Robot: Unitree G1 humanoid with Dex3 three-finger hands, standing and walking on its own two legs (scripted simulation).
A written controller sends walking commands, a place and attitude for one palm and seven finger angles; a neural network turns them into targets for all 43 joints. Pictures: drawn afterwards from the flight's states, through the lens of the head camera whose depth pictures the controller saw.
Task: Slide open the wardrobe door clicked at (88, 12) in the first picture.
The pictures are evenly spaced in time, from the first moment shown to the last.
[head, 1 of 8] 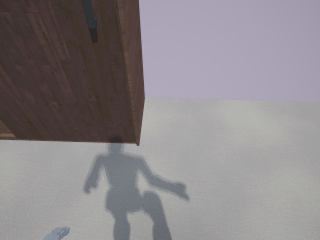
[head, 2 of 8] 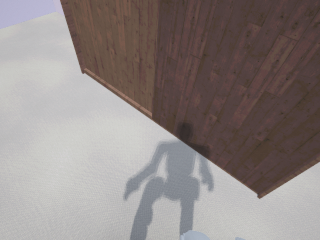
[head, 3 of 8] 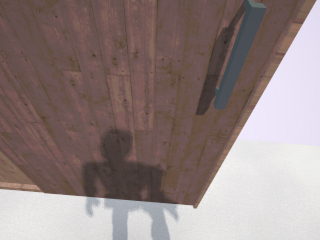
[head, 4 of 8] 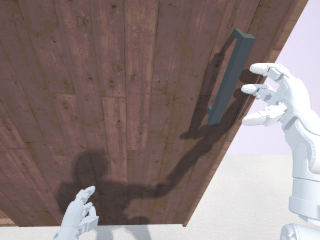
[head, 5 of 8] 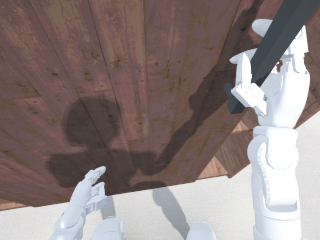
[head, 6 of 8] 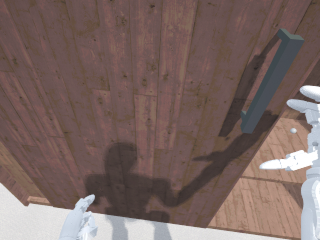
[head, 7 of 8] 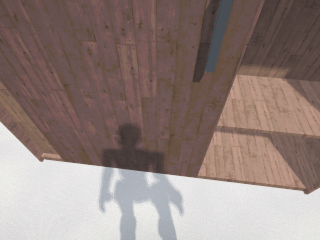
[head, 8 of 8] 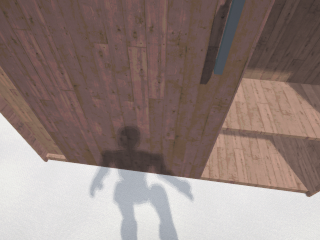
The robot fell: no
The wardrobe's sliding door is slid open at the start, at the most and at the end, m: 0.00 0.70 0.70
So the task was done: yes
